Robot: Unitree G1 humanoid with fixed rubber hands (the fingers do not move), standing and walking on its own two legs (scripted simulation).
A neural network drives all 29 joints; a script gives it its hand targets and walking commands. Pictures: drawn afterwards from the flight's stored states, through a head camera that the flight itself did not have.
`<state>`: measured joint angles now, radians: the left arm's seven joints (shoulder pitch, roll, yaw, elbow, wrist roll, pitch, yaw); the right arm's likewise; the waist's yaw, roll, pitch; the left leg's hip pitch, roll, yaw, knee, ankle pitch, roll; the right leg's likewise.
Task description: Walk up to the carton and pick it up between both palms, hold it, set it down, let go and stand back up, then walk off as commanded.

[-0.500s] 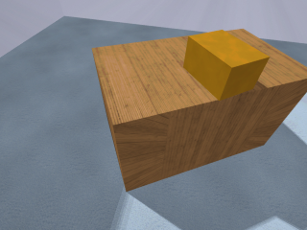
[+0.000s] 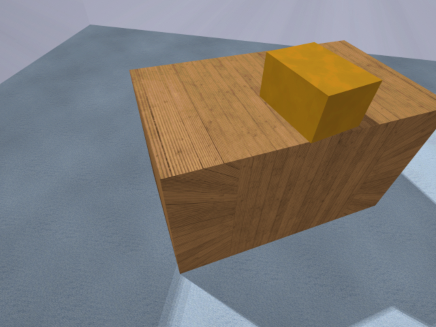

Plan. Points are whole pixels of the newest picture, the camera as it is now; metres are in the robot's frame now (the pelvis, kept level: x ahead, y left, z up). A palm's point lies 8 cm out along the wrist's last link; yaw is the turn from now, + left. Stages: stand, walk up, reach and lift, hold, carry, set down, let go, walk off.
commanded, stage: stand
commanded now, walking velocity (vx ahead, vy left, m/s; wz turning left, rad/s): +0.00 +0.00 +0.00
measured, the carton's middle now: (312, 89) +0.87 -0.34 -0.01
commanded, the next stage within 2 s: walk up in 0.08 s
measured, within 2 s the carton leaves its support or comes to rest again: neither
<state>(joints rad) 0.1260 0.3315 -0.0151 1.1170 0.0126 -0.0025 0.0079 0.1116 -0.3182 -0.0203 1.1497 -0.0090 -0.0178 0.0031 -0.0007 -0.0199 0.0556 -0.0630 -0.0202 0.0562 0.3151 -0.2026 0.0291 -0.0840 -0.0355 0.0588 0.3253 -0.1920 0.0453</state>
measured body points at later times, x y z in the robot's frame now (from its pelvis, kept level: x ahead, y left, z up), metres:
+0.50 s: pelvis +0.02 -0.04 -0.02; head +0.02 -0.01 +0.43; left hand +0.11 +0.29 -0.14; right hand +0.03 -0.36 -0.12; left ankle -0.02 +0.10 -0.75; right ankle +0.06 -0.18 -0.72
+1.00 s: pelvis +0.12 -0.19 -0.03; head +0.14 -0.17 +0.42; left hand +0.12 +0.13 -0.15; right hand +0.25 -0.51 -0.12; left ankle +0.19 -0.09 -0.72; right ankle +0.15 -0.25 -0.75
